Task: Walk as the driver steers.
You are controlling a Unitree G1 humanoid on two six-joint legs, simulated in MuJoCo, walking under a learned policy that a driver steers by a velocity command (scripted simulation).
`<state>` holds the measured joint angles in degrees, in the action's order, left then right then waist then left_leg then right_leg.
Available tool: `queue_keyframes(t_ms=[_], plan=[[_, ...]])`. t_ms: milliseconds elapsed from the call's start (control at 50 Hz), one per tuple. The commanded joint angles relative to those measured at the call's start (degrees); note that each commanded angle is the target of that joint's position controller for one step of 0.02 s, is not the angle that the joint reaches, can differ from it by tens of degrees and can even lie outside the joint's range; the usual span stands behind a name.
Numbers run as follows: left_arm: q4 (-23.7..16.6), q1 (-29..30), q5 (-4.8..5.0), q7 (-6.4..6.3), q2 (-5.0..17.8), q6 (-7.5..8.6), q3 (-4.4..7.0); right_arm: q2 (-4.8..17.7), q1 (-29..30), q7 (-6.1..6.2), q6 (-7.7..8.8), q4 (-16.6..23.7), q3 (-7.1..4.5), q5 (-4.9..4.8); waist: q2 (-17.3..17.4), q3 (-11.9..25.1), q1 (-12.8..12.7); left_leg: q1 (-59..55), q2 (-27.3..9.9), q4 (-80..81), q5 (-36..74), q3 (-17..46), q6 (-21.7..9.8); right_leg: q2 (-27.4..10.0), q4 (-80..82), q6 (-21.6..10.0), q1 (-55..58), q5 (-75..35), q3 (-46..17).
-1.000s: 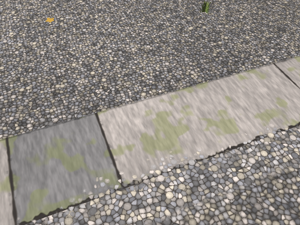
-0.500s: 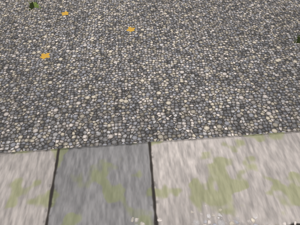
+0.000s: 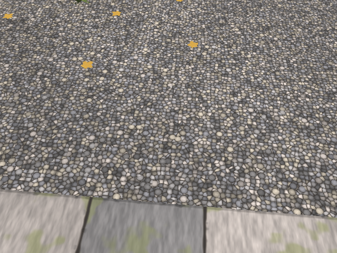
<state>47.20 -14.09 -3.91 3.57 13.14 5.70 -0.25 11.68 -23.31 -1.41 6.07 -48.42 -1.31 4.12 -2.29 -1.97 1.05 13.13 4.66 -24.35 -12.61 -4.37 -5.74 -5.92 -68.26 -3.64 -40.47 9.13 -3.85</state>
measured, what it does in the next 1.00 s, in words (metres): walks ahead, turning right: right foot, then left foot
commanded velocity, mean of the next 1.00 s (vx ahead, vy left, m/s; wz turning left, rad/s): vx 0.50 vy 0.00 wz -0.27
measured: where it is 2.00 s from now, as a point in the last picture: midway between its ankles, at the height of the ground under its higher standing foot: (200, 137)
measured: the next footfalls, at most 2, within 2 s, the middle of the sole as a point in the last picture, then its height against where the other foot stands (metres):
right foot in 0.34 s outside the picture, level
left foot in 0.70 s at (165, 225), level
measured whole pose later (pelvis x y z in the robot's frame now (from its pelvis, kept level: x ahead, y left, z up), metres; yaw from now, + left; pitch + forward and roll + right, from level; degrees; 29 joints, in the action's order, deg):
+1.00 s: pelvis +0.58 -0.13 -0.04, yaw -18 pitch +3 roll +1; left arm 38.0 -8.8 -5.6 4.2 12.6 6.3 -2.8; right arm 12.8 -30.1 -2.4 6.0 -52.7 1.6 4.8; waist -1.1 3.6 6.5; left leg 19.6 3.1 -50.9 -32.6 5.1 -5.6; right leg -2.1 -61.7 4.2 -35.3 15.3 1.3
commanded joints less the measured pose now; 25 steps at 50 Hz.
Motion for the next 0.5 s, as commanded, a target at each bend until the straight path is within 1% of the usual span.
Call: queue_keyframes(t_ms=[20, 40, 80, 100, 140, 160, 200, 240, 260, 300, 320, 340, 360, 380, 400, 420, 440, 460, 480, 500], plan=[[-3.6, 1.8, 0.53, 0.47, 3.5, 0.25, 0.36, 5.9, 4.3, 0.55, 2.29, 4.4, -0.47, 2.01, 3.8, 1.5, -1.4, 0.5, -17.9, 16.5, 11.2, 10.1, -9.0, -2.1, 6.1, 0.9, -4.8, -10.7, -2.6], [-3.9, 3.4, 0.55, 0.59, 3.4, 0.42, 0.43, 5.9, 3.0, 0.44, 2.41, 3.6, -0.22, 2.25, 4.0, 1.6, -0.8, -0.8, -16.9, 16.1, 15.5, 7.0, -8.8, -1.4, 11.0, 1.4, -4.5, -15.3, -1.4], [-4.1, 5.4, 0.28, 1.17, 2.5, 0.1, 0.41, 6.1, -0.8, -0.18, 2.15, 1.7, 0.19, 1.87, 4.9, 0.8, 0.2, -2.1, -15.7, 14.9, 22.3, 1.9, -8.1, 0.2, 18.3, 2.1, -2.4, -23.5, 1.2], [-4.4, 6.7, 0.32, 1.49, 2.1, -0.39, 0.37, 6.5, -3.1, -0.53, 1.88, 0.5, 0.26, 1.75, 5.2, 0.0, 0.8, -3.3, -16.1, 14.9, 24.5, 0.7, -7.8, 0.9, 20.9, 2.2, -2.0, -25.5, 2.1], [-5.4, 9.5, 0.83, 1.72, 2.3, -1.09, 0.62, 7.6, -6.3, -1.13, 1.55, -1.5, 0.17, 1.6, 5.2, -1.4, 1.4, -7.7, -17.7, 14.4, 29.3, 0.0, -6.8, 2.0, 24.7, 1.9, -2.8, -26.1, 2.8], [-5.8, 10.8, 0.89, 1.61, 2.8, -1.35, 0.87, 7.8, -7.2, -1.33, 1.5, -2.3, 0.16, 1.58, 5.3, -1.9, 1.5, -10.5, -18.1, 14.1, 30.3, -0.3, -6.0, 2.4, 26.7, 1.4, -3.5, -25.7, 2.9], [-6.7, 14.2, 1.03, 1.46, 3.2, -1.67, 1.14, 8.2, -8.2, -1.3, 1.27, -3.7, 0.08, 1.36, 5.1, -2.8, 2.0, -15.9, -18.6, 13.7, 31.3, -1.2, -4.5, 3.4, 31.3, 0.3, -4.0, -23.4, 3.8], [-7.4, 16.7, 1.12, 1.33, 3.6, -1.96, 1.53, 8.5, -9.8, -1.17, 0.81, -5.5, -0.14, 0.99, 5.4, -3.6, 2.0, -21.5, -19.4, 13.1, 35.6, -1.9, -3.4, 4.7, 34.8, -0.7, -3.6, -18.0, 4.8], [-7.5, 17.1, 1.2, 1.23, 4.2, -2.01, 1.88, 9.1, -10.0, -1.09, 0.57, -6.1, -0.41, 0.89, 5.7, -3.5, 1.5, -23.5, -19.6, 12.1, 40.9, -2.6, -2.7, 5.7, 36.2, -1.4, -2.0, -14.6, 5.8], [-7.4, 16.2, 1.69, 0.8, 6.0, -1.88, 2.79, 11.4, -9.9, -0.84, 0.52, -6.6, -1.25, 0.91, 7.5, -2.0, 0.0, -25.6, -19.8, 7.8, 58.4, -4.7, -0.9, 8.6, 36.4, -2.9, 4.4, -7.4, 8.2], [-6.9, 13.6, 2.07, 0.26, 7.4, -1.57, 3.51, 12.7, -9.3, -0.59, 0.52, -6.5, -1.73, 1.03, 8.5, -1.0, -1.6, -24.9, -20.0, 4.0, 66.8, -5.7, 0.6, 10.6, 35.9, -3.9, 9.5, -4.4, 9.3], [-5.2, 7.5, 2.62, -0.35, 9.1, -0.93, 4.36, 14.1, -7.0, -0.49, 0.49, -5.9, -2.03, 1.31, 8.2, 0.9, -4.9, -20.2, -19.3, -2.9, 72.9, -7.2, 2.6, 12.7, 36.0, -5.5, 19.1, -6.8, 10.5], [-1.5, -3.7, 3.07, -1.1, 11.6, -0.14, 5.37, 13.3, -6.1, -0.46, 0.81, -4.8, -1.39, 2.51, 6.3, 8.2, -8.0, -5.7, -17.8, -16.1, 69.9, -6.4, 6.0, 11.8, 29.2, -9.6, 41.3, -11.6, 6.0], [3.2, -18.1, 3.0, -1.9, 12.3, -0.09, 6.24, 8.7, -9.7, -0.8, 1.18, -2.9, 0.85, 3.09, -1.0, 21.9, -11.6, 19.4, -12.5, -35.9, 46.8, -3.8, 13.2, 2.1, 28.4, -20.3, 73.8, -12.6, -11.9], [7.2, -29.0, 1.51, -1.94, 11.6, -0.79, 5.58, 9.7, -1.2, -3.52, 1.17, -1.2, 0.52, 1.34, -5.1, 25.4, -16.8, 32.2, -1.1, -55.1, -19.6, 2.1, 14.9, -10.0, 41.7, -25.3, 81.3, -13.8, -34.1], [8.7, -29.6, 0.51, -2.45, 13.3, 0.78, 6.97, 7.9, 10.8, -3.88, 1.05, 3.0, 0.52, -0.8, 0.2, 13.0, -18.5, 41.7, -3.6, -58.5, -19.2, 11.3, 10.5, -8.9, 46.1, -17.9, 73.4, -5.6, -31.2], [7.2, -19.9, 1.41, -2.37, 13.0, 1.85, 6.97, 9.4, 14.4, -2.51, 1.37, 4.2, 0.36, -0.18, 0.8, 1.3, -14.4, 42.7, -7.4, -55.7, -16.1, 12.9, 9.7, -7.6, 47.8, -15.7, 57.3, -3.0, -26.5], [5.5, -10.7, 1.73, -1.93, 8.3, 2.27, 5.1, 9.7, 10.6, -0.83, 1.09, 4.1, 0.47, 1.62, 1.4, 2.5, -8.0, 33.2, -8.9, -48.5, -12.8, 12.8, 7.1, -5.6, 50.7, -16.2, 44.4, -4.4, -22.9], [3.7, -3.9, 2.26, -1.53, 4.8, 2.48, 3.68, 7.0, 8.2, 0.25, 0.65, 3.7, 1.26, 2.22, 0.6, 1.0, -3.3, 24.6, -10.2, -44.1, -11.2, 11.7, 5.1, -3.6, 54.2, -16.3, 31.8, -3.7, -19.9], [1.7, 1.0, 2.32, -1.0, 3.9, 2.3, 2.72, 4.5, 6.3, 1.04, -0.25, 3.6, 1.99, 2.55, -0.1, 0.3, 0.6, 17.5, -10.9, -40.9, -13.8, 10.7, 5.1, -2.8, 56.8, -16.3, 21.4, -1.6, -19.3]])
